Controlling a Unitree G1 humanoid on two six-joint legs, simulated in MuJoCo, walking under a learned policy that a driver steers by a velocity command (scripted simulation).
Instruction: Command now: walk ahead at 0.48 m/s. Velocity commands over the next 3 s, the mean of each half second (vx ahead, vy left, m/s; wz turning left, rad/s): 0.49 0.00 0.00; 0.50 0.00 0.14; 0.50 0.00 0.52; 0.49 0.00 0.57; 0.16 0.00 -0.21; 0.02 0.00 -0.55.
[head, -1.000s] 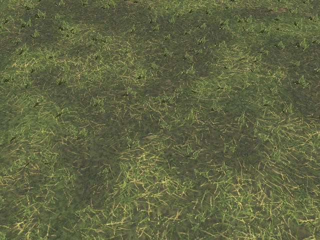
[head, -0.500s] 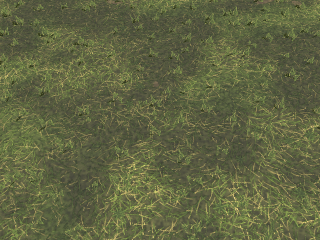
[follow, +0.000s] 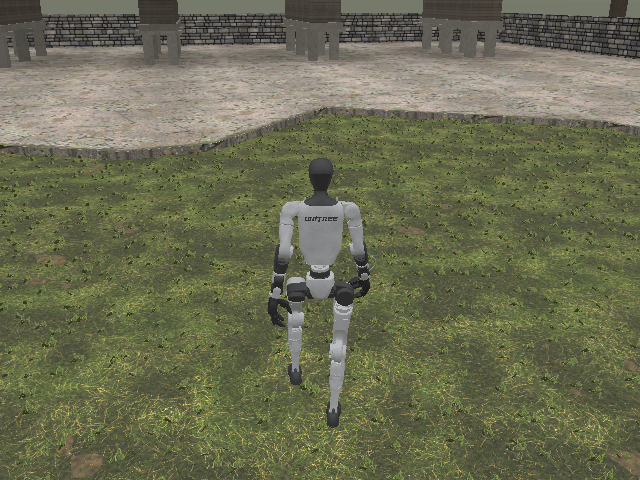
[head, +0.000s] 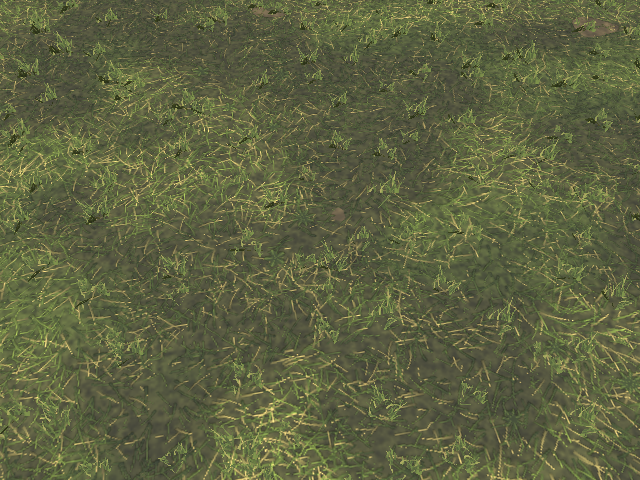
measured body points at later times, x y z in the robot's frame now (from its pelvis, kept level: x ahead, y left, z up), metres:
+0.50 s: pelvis +0.29 +0.03 +0.00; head +0.32 +0.04 +0.45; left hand +0.43 +0.26 -0.13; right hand +0.22 -0.20 -0.14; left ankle +0.23 +0.09 -0.74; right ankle +0.45 -0.12 -0.68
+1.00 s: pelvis +0.58 -0.03 +0.01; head +0.59 -0.03 +0.45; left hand +0.53 +0.22 -0.14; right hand +0.68 -0.26 -0.14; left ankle +0.66 +0.14 -0.67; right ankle +0.53 -0.08 -0.74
